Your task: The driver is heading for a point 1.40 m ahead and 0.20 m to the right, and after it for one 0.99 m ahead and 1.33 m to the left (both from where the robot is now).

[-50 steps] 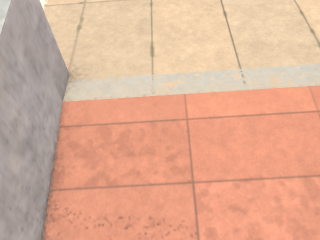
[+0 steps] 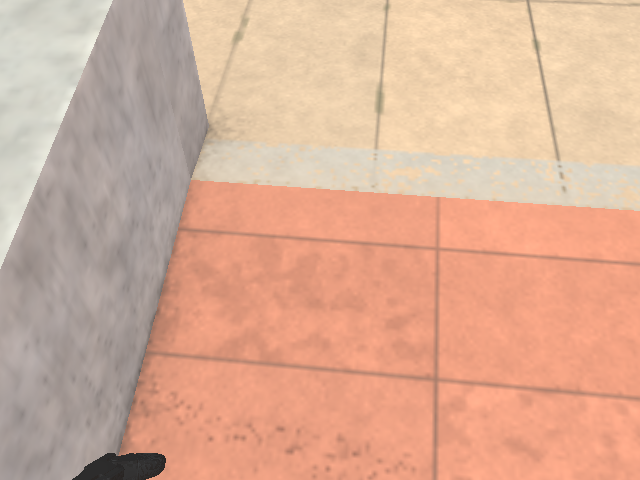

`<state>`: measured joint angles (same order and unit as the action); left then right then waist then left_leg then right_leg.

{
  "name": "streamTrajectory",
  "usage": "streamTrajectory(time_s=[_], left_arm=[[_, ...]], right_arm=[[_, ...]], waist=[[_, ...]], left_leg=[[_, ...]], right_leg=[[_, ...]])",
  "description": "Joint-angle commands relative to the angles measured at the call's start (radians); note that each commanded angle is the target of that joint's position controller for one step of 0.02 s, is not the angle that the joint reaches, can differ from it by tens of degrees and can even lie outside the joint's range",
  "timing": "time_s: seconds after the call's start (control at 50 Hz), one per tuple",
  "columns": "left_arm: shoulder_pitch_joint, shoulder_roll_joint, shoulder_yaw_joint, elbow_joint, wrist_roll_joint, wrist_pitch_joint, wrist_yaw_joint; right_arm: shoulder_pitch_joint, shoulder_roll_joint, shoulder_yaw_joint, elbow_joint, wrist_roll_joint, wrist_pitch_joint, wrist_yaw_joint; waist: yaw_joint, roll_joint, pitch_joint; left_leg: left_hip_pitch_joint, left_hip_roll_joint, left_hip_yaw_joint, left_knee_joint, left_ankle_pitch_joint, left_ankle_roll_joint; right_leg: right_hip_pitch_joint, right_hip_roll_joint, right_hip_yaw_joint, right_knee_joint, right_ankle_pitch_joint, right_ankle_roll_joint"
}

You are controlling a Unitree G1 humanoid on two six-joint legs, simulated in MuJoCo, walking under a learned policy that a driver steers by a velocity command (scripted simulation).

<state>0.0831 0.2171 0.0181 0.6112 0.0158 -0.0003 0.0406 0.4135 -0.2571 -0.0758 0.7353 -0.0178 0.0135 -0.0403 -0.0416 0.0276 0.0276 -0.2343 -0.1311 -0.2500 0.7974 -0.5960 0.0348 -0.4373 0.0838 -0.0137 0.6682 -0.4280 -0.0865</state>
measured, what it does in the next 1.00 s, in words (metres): climbs: left foot, then right foot 0.05 m higher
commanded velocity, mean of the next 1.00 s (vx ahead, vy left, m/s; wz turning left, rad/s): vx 0.28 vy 0.00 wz -0.12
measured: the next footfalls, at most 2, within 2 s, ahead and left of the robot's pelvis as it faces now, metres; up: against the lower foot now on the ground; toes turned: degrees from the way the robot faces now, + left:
left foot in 0.42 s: +0.08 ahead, +0.09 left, -0.01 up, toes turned +1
right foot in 0.88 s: +0.41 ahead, -0.10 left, +0.05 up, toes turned -10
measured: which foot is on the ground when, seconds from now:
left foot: up 0.00-0.40, down 0.42-0.86, up 0.88-1.00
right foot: down 0.00-0.42, up 0.44-0.86, down 0.88-1.00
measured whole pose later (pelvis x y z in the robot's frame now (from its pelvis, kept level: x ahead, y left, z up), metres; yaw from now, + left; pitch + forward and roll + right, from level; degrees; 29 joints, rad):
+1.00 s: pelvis +0.34 -0.06 +0.04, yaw -11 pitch +2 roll +0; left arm 0.22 0.25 0.04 0.72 0.02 -0.01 -0.01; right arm 0.32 -0.20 0.00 0.74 -0.03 -0.08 0.00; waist -0.03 -0.01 0.02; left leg -0.42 0.04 -0.03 1.42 -0.32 0.04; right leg -0.39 0.16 -0.06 0.64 -0.44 -0.16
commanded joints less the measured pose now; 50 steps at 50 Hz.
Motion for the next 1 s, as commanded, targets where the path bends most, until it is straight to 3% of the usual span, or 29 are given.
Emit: streamTrajectory(time_s=[0.02, 0.04, 0.06, 0.12, 0.24, 0.28, 0.32, 0.36, 0.4, 0.42, 0.44, 0.46, 0.48, 0.52, 0.56, 0.6, 0.66, 0.72, 0.76, 0.8, 0.82, 0.84, 0.86, 0.88, 0.9, 0.92, 0.94, 0.96, 1.0], left_arm=[[0.107, 0.115, 0.031, -0.034, -0.004, -0.005, 0.017], [0.068, 0.065, 0.011, -0.028, 0.001, -0.010, 0.015], [0.072, 0.053, 0.004, -0.013, 0.010, -0.020, 0.016], [0.089, 0.048, -0.003, 0.014, 0.020, -0.041, 0.007], [0.146, 0.079, 0.002, 0.056, 0.020, -0.039, -0.001], [0.230, 0.140, 0.027, 0.088, 0.025, -0.025, -0.011], [0.270, 0.165, 0.043, 0.110, 0.021, -0.011, -0.020], [0.252, 0.169, 0.050, 0.117, 0.013, -0.005, -0.023], [0.180, 0.152, 0.049, 0.114, -0.004, -0.004, -0.026], [0.151, 0.106, 0.037, 0.103, -0.002, -0.011, -0.028], [0.147, 0.008, 0.010, 0.080, 0.012, -0.016, -0.032], [0.130, 0.093, 0.031, 0.055, 0.016, -0.015, -0.040], [0.044, 0.139, 0.044, 0.037, 0.028, -0.009, -0.047], [0.089, 0.143, 0.050, 0.077, 0.008, -0.001, -0.064], [0.130, 0.114, 0.048, 0.097, 0.020, 0.010, -0.078], [0.087, 0.080, 0.040, 0.059, 0.024, 0.007, -0.086], [-0.032, 0.078, 0.035, -0.007, 0.034, 0.001, -0.088], [-0.141, 0.045, 0.013, -0.077, 0.039, 0.002, -0.101], [-0.179, 0.020, -0.007, -0.110, 0.028, 0.016, -0.112], [-0.124, 0.017, -0.011, -0.105, 0.023, 0.024, -0.105], [-0.043, 0.040, 0.000, -0.086, 0.014, 0.024, -0.096], [0.102, 0.070, 0.017, -0.050, 0.005, 0.023, -0.086], [0.260, 0.106, 0.037, -0.001, 0.005, 0.016, -0.077], [0.351, 0.189, 0.069, 0.033, 0.021, 0.006, -0.068], [0.328, 0.295, 0.092, 0.038, 0.019, -0.002, -0.059], [0.337, 0.290, 0.102, 0.044, -0.014, 0.002, -0.050], [0.292, 0.265, 0.097, 0.065, 0.008, -0.007, -0.038], [0.273, 0.215, 0.087, 0.074, 0.003, -0.021, -0.040], [0.184, 0.140, 0.067, 0.083, -0.006, -0.037, -0.048]], right_arm=[[0.012, -0.082, -0.018, -0.066, -0.023, 0.007, -0.004], [-0.035, -0.070, -0.013, -0.067, -0.018, 0.014, 0.006], [-0.046, -0.062, -0.010, -0.066, -0.015, 0.023, 0.015], [-0.027, -0.054, -0.005, -0.039, -0.004, 0.044, 0.029], [-0.173, -0.026, 0.027, -0.064, -0.003, 0.060, 0.017], [-0.207, -0.042, 0.030, -0.075, -0.007, 0.048, 0.018], [-0.241, -0.059, 0.030, -0.090, -0.013, 0.033, 0.025], [-0.220, -0.041, 0.034, -0.083, -0.012, 0.015, 0.033], [-0.084, -0.016, 0.037, -0.033, -0.005, -0.010, 0.032], [0.016, -0.055, 0.027, -0.009, -0.011, -0.026, 0.024], [0.128, -0.113, 0.021, -0.013, -0.023, -0.032, 0.018], [0.112, -0.208, -0.008, -0.005, -0.023, -0.021, 0.009], [0.079, -0.169, -0.006, 0.007, -0.014, -0.018, 0.008], [0.007, -0.105, 0.014, 0.001, -0.023, -0.037, 0.015], [0.010, -0.073, 0.027, 0.013, -0.025, -0.057, 0.012], [0.050, -0.064, 0.030, 0.031, -0.026, -0.075, 0.018], [0.092, -0.044, 0.039, 0.054, -0.028, -0.093, 0.025], [0.125, -0.059, 0.042, 0.081, -0.021, -0.098, 0.021], [0.130, -0.077, 0.043, 0.099, -0.017, -0.091, 0.019], [0.120, -0.101, 0.047, 0.110, -0.010, -0.091, 0.014], [0.134, -0.133, 0.042, 0.121, -0.008, -0.087, 0.010], [0.124, -0.171, 0.032, 0.118, -0.011, -0.083, 0.010], [0.082, -0.206, 0.018, 0.098, 0.009, -0.086, 0.018], [0.053, -0.180, 0.021, 0.059, 0.020, -0.097, 0.019], [0.050, -0.017, 0.053, -0.031, 0.021, -0.113, 0.042], [-0.073, -0.107, 0.032, -0.073, -0.011, -0.132, 0.056], [-0.108, -0.085, 0.034, -0.099, 0.003, -0.132, 0.050], [-0.110, -0.076, 0.043, -0.098, -0.007, -0.133, 0.041], [-0.092, -0.062, 0.044, -0.087, -0.027, -0.101, 0.039]], waist=[[0.043, -0.063, -0.046], [0.028, -0.040, -0.011], [0.023, -0.089, -0.022], [0.005, -0.123, -0.082], [0.057, -0.168, -0.042], [0.100, -0.187, -0.044], [0.110, -0.169, 0.005], [0.081, -0.122, 0.039], [-0.010, -0.057, 0.036], [-0.056, 0.052, 0.003], [-0.081, 0.201, -0.092], [-0.064, 0.188, 0.069], [-0.061, 0.099, 0.181], [-0.004, 0.063, 0.143], [0.016, 0.051, 0.088], [0.011, 0.072, 0.100], [-0.006, 0.052, 0.146], [-0.017, 0.049, 0.138], [-0.017, 0.082, 0.119], [0.033, 0.120, 0.049], [0.075, 0.167, -0.021], [0.150, 0.196, -0.117], [0.239, 0.174, -0.207], [0.277, 0.087, -0.268], [0.158, -0.177, -0.316], [0.192, -0.099, -0.324], [0.123, -0.052, -0.184], [0.090, 0.029, -0.093], [0.005, 0.049, -0.014]], left_leg=[[-0.330, 0.031, 0.075, 0.376, 0.007, -0.034], [-0.296, 0.052, 0.089, 0.346, 0.075, -0.045], [-0.246, 0.056, 0.110, 0.336, 0.136, -0.057], [-0.151, 0.033, 0.125, 0.326, 0.196, -0.081], [-0.106, 0.090, 0.209, -0.042, 0.164, -0.090], [-0.110, 0.073, 0.270, -0.082, 0.113, -0.067], [-0.140, 0.087, 0.282, -0.106, 0.095, -0.033], [-0.062, 0.091, 0.295, -0.205, 0.130, 0.008], [0.269, 0.081, 0.294, -0.418, 0.241, 0.063], [0.464, 0.209, 0.123, -0.492, 0.129, 0.083], [0.551, 0.477, -0.224, -0.609, -0.191, 0.101], [0.434, 0.566, -0.427, -0.721, -0.369, 0.221], [0.373, 0.526, -0.385, -0.749, -0.388, 0.236], [0.373, 0.405, -0.149, -0.730, -0.094, 0.168], [0.343, 0.343, 0.019, -0.711, 0.122, 0.127], [0.296, 0.349, 0.089, -0.711, 0.210, 0.139], [0.275, 0.357, 0.168, -0.733, 0.364, 0.153], [0.290, 0.353, 0.262, -0.716, 0.645, 0.134], [0.287, 0.370, 0.309, -0.722, 0.844, 0.133], [0.269, 0.373, 0.391, -0.586, 1.419, 0.110], [0.296, 0.396, 0.402, -0.452, 1.684, 0.100], [0.308, 0.421, 0.401, -0.263, 1.788, 0.092], [0.222, 0.404, 0.420, -0.051, 1.669, 0.074], [-0.013, 0.344, 0.398, 0.259, 1.172, 0.055], [-0.393, 0.139, 0.316, 0.617, 0.142, 0.010], [-0.504, 0.119, 0.126, 0.743, 0.257, 0.014], [-0.563, 0.156, 0.136, 0.801, 0.319, 0.011], [-0.548, 0.184, 0.173, 0.771, 0.319, 0.012], [-0.490, 0.219, 0.188, 0.709, 0.293, 0.007]], right_leg=[[0.323, -0.416, 0.582, -0.356, 0.257, -0.137], [0.268, -0.342, 0.422, -0.363, 0.333, -0.106], [0.241, -0.285, 0.306, -0.370, 0.432, -0.090], [0.239, -0.233, 0.165, -0.344, 0.616, -0.093], [0.267, -0.240, 0.179, -0.358, 0.429, -0.122], [0.282, -0.254, 0.242, -0.395, 0.130, -0.151], [0.265, -0.304, 0.340, -0.452, -0.141, -0.179], [0.202, -0.310, 0.357, -0.462, -0.250, -0.179], [-0.018, -0.227, 0.252, -0.375, -0.299, -0.117], [-0.182, -0.157, 0.156, -0.193, -0.262, -0.071], [-0.248, -0.058, -0.009, 0.161, -0.266, -0.025], [-0.426, -0.019, -0.044, 0.236, -0.277, -0.012], [-0.476, -0.079, 0.010, 0.320, -0.192, 0.001], [-0.428, -0.073, 0.042, 0.416, -0.057, 0.011], [-0.395, -0.050, 0.057, 0.553, 0.033, 0.008], [-0.444, -0.056, 0.062, 0.635, 0.080, 0.013], [-0.555, -0.062, 0.036, 0.662, 0.111, 0.030], [-0.535, -0.075, -0.051, 0.523, 0.100, 0.021], [-0.431, -0.075, -0.146, 0.420, 0.049, -0.016], [-0.206, -0.006, -0.232, 0.323, -0.021, -0.075], [-0.106, 0.034, -0.246, 0.316, -0.046, -0.099], [0.036, 0.062, -0.211, 0.285, -0.083, -0.127], [0.273, 0.075, -0.150, 0.132, -0.019, -0.152], [0.525, -0.036, 0.115, -0.014, -0.109, -0.186], [0.723, -0.375, 0.742, -0.209, -0.144, -0.286], [0.680, -0.372, 0.998, -0.397, -0.013, -0.281], [0.583, -0.365, 0.818, -0.379, 0.050, -0.277], [0.456, -0.331, 0.666, -0.375, 0.207, -0.249], [0.253, -0.209, 0.414, -0.392, 0.346, -0.190]])
Velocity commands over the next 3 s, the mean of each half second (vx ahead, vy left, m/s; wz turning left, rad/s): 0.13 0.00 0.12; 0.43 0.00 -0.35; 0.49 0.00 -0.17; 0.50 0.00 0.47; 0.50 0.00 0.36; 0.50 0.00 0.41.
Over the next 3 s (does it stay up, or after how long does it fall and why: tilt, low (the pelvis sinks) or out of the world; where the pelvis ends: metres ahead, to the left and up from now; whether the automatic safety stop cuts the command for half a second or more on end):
stays up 1.49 -0.11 0.18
